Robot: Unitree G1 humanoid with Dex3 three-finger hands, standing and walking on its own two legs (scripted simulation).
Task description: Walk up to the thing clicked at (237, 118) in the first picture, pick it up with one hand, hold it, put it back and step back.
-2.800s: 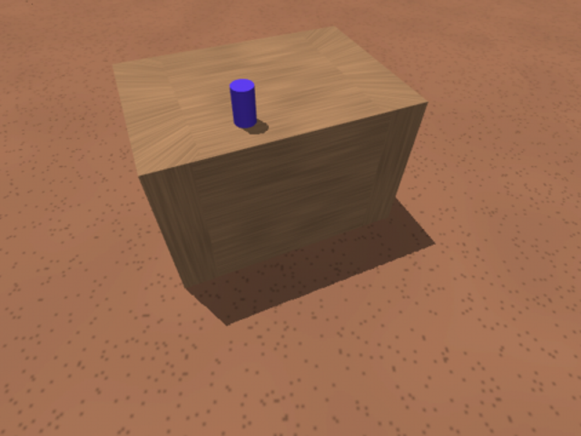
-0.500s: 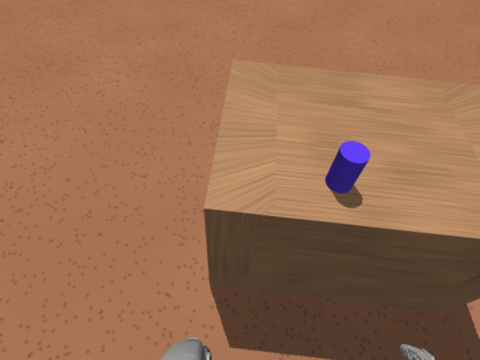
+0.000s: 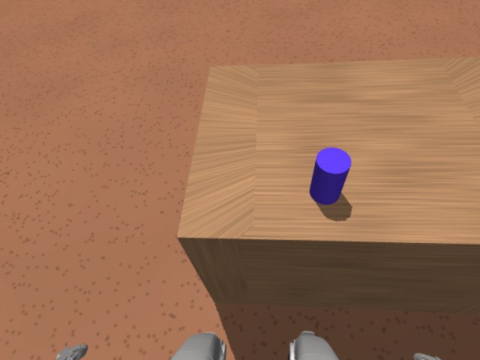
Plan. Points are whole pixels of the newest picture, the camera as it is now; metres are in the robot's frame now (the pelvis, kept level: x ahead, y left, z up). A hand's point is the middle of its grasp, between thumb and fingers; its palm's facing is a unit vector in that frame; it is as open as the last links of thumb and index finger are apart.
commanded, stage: walk up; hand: right
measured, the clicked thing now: (328, 177) +0.49 -0.17 -0.08
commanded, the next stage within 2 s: stand in 1.78 s
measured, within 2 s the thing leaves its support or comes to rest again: neither
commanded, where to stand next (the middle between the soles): +0.06 +0.04 m, yaw -2 degrees
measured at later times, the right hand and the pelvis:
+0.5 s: hand out of the picture +0.06 -0.24 -0.13, palm faces -0.07 +0.91 -0.40, open 7.3 cm; pelvis +0.00 +0.03 +0.01, yaw +2 degrees
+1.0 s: hand out of the picture +0.12 -0.22 -0.13, palm faces -0.01 +0.94 -0.33, open 7.3 cm; pelvis +0.02 +0.04 +0.02, yaw +0 degrees
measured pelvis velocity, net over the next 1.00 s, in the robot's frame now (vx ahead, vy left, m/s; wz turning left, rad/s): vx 0.02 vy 0.04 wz -0.01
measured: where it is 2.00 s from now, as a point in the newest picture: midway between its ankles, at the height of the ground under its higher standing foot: outside the picture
